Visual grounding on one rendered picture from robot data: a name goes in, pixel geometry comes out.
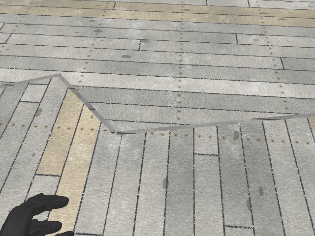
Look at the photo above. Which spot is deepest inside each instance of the left robot hand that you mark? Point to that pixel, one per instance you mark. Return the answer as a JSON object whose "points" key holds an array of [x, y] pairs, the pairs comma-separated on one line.
{"points": [[20, 222]]}

